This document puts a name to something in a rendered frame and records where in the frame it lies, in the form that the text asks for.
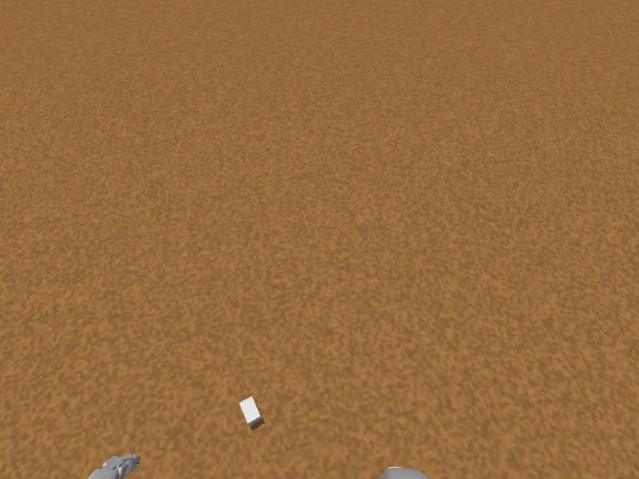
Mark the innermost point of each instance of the small box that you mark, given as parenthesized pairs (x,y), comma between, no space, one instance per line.
(250,410)

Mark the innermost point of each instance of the left robot hand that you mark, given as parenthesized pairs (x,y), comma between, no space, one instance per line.
(117,467)

